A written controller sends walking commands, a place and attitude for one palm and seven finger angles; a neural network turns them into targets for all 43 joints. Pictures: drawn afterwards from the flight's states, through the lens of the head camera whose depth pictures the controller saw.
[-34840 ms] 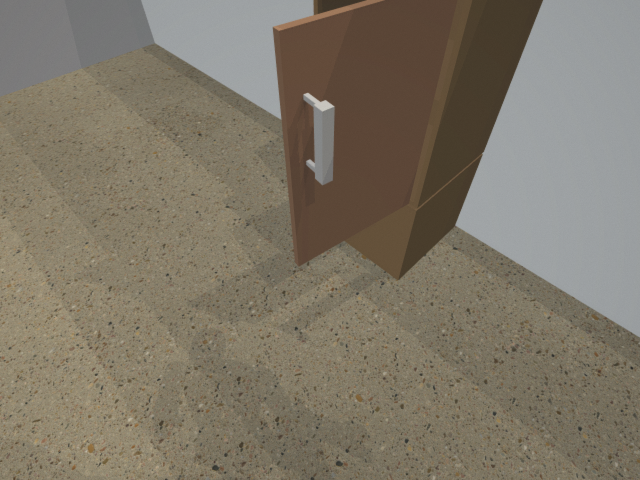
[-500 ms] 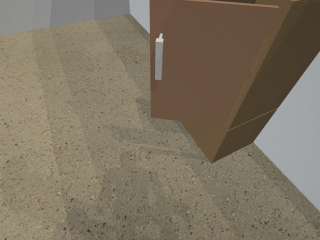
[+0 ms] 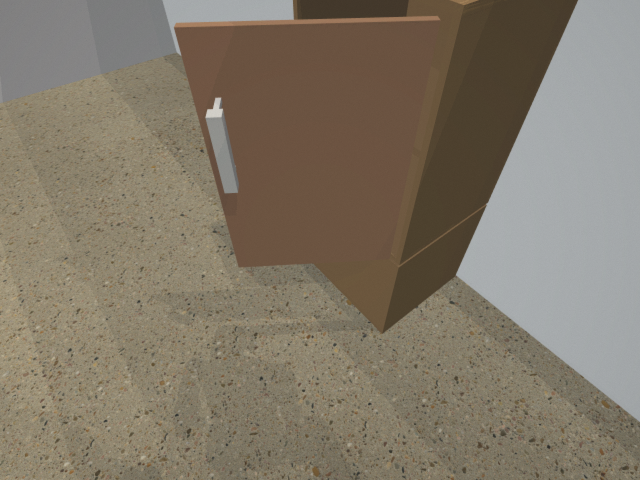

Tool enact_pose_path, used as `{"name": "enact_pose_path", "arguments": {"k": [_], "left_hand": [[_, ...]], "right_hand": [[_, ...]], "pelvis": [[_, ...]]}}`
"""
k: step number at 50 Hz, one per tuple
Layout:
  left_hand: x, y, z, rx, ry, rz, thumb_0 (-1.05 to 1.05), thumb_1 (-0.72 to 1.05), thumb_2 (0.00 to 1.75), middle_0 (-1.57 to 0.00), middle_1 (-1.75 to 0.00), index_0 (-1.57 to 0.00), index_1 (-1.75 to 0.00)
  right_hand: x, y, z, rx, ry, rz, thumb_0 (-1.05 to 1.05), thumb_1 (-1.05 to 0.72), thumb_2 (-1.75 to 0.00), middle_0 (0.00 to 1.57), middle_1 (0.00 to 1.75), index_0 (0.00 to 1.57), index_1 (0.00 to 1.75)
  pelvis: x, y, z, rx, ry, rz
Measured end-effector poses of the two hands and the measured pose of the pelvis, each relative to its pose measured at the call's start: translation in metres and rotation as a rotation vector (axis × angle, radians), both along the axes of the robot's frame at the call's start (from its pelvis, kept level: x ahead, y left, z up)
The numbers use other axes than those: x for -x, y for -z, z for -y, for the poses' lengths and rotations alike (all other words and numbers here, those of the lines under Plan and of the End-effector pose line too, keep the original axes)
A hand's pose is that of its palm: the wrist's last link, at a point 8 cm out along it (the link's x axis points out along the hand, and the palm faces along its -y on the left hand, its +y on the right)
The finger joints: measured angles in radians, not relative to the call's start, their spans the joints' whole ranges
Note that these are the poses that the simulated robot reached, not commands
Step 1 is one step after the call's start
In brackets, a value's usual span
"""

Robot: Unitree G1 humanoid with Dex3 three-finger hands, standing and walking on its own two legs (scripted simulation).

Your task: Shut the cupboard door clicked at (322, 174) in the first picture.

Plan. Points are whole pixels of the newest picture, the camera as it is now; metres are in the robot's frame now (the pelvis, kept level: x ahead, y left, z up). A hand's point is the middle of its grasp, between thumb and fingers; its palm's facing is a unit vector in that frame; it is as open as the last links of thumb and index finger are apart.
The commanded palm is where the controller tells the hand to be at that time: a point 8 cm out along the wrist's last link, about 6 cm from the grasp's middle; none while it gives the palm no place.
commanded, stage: take the last steps up to it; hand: left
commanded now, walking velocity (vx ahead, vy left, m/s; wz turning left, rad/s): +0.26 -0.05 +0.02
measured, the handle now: (225, 146) +0.65 +0.17 +0.06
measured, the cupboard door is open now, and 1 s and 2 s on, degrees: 56 56 56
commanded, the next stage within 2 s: come to a stop and stand still in 0.34 s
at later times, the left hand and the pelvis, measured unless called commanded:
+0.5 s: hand out of the picture +0.11 +0.15 -0.19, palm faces +0.08 -0.99 -0.13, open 7.4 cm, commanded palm none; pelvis +0.14 -0.01 +0.00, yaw +2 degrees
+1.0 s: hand (222, 428) +0.23 +0.16 -0.16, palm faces +0.08 -0.97 -0.25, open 7.4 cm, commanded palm none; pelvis +0.17 -0.04 +0.00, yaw +3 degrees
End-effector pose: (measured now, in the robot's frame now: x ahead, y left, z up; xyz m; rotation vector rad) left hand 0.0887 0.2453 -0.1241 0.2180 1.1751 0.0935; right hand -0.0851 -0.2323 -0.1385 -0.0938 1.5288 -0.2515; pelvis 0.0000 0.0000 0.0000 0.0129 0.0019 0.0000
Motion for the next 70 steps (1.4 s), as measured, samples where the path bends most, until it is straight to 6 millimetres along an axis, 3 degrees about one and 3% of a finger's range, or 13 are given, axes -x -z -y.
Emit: {"name": "enact_pose_path", "arguments": {"k": [2, 4, 10, 18, 22, 25, 33, 39, 45, 50, 55, 63, 70], "left_hand": [[-0.011, 0.001, 0.012, -0.006, -0.019, 0.034, 0.0, 0.91, 0.9, -0.19, -0.3, -0.2, -0.3], [-0.012, -0.002, 0.024, 0.001, -0.046, 0.035, 0.0, 0.91, 0.9, -0.19, -0.3, -0.2, -0.3], [0.006, 0.001, 0.038, 0.009, -0.116, -0.068, -0.01, 0.93, 0.9, -0.2, -0.3, -0.2, -0.3], [0.024, 0.026, 0.049, 0.08, -0.184, -0.245, 0.0, 0.92, 0.9, -0.2, -0.3, -0.2, -0.3], [0.013, 0.04, 0.048, 0.103, -0.192, -0.306, 0.0, 0.91, 0.9, -0.2, -0.3, -0.2, -0.3], [-0.011, 0.034, 0.046, 0.099, -0.175, -0.298, 0.0, 0.91, 0.9, -0.2, -0.3, -0.2, -0.3], [-0.084, 0.02, 0.044, 0.047, -0.167, -0.183, 0.0, 0.91, 0.9, -0.19, -0.3, -0.2, -0.3], [-0.114, 0.017, 0.05, -0.019, -0.131, -0.153, 0.0, 0.91, 0.9, -0.19, -0.3, -0.2, -0.3], [-0.133, 0.007, 0.053, -0.039, -0.128, -0.101, 0.0, 0.91, 0.9, -0.2, -0.3, -0.2, -0.3], [-0.134, 0.008, 0.043, -0.026, -0.141, -0.065, 0.0, 0.9, 0.9, -0.2, -0.3, -0.2, -0.3], [-0.124, 0.022, 0.021, -0.013, -0.134, -0.054, 0.0, 0.9, 0.9, -0.2, -0.3, -0.2, -0.3], [-0.102, 0.008, -0.001, -0.081, -0.081, -0.01, 0.0, 0.9, 0.9, -0.2, -0.3, -0.2, -0.3], [-0.079, 0.004, -0.008, -0.08, -0.071, 0.0, 0.0, 0.9, 0.9, -0.2, -0.3, -0.2, -0.3]], "right_hand": [[-0.006, 0.007, 0.011, -0.012, -0.006, -0.039, 0.01, -0.91, -0.9, 0.2, 0.3, 0.2, 0.3], [-0.026, 0.006, 0.02, -0.015, -0.023, -0.037, 0.01, -0.91, -0.9, 0.2, 0.3, 0.2, 0.3], [-0.125, -0.007, 0.035, 0.004, -0.086, 0.124, 0.01, -0.91, -0.9, 0.2, 0.3, 0.2, 0.3], [-0.258, -0.012, 0.016, 0.014, -0.192, 0.305, 0.01, -0.91, -0.9, 0.19, 0.3, 0.2, 0.3], [-0.298, -0.009, 0.002, 0.026, -0.222, 0.36, 0.01, -0.91, -0.9, 0.2, 0.3, 0.2, 0.3], [-0.306, -0.012, -0.001, 0.031, -0.206, 0.346, 0.0, -0.92, -0.9, 0.2, 0.3, 0.2, 0.3], [-0.31, -0.01, 0.02, 0.036, -0.193, 0.219, 0.0, -0.94, -0.9, 0.2, 0.3, 0.2, 0.3], [-0.317, 0.005, 0.045, 0.007, -0.133, 0.208, 0.01, -0.92, -0.9, 0.2, 0.3, 0.2, 0.3], [-0.317, 0.006, 0.058, 0.017, -0.136, 0.179, 0.01, -0.91, -0.9, 0.2, 0.3, 0.2, 0.3], [-0.319, -0.005, 0.052, 0.037, -0.167, 0.188, 0.01, -0.91, -0.9, 0.2, 0.3, 0.2, 0.3], [-0.314, -0.009, 0.038, 0.068, -0.198, 0.247, 0.01, -0.91, -0.9, 0.2, 0.3, 0.2, 0.3], [-0.311, 0.0, 0.017, 0.033, -0.146, 0.419, 0.01, -0.91, -0.9, 0.2, 0.3, 0.2, 0.3], [-0.276, 0.007, -0.008, -0.025, -0.142, 0.402, 0.01, -0.91, -0.9, 0.2, 0.3, 0.2, 0.3]], "pelvis": [[-0.009, 0.004, 0.009, 0.011, -0.004, 0.006], [-0.019, 0.0, 0.014, 0.018, -0.018, 0.01], [-0.053, -0.011, 0.026, 0.024, -0.035, 0.006], [-0.107, -0.002, 0.019, 0.058, -0.045, 0.014], [-0.131, 0.008, 0.011, 0.039, -0.029, 0.022], [-0.143, 0.002, 0.01, 0.029, -0.027, 0.018], [-0.168, -0.006, 0.023, 0.023, -0.04, 0.006], [-0.18, 0.002, 0.047, 0.004, -0.032, 0.003], [-0.179, -0.001, 0.047, -0.003, -0.041, 0.001], [-0.169, -0.005, 0.039, -0.009, -0.051, -0.002], [-0.158, 0.005, 0.023, -0.001, -0.057, 0.021], [-0.143, 0.012, 0.009, -0.004, 0.001, 0.035], [-0.121, 0.011, -0.002, -0.002, -0.012, 0.04]]}}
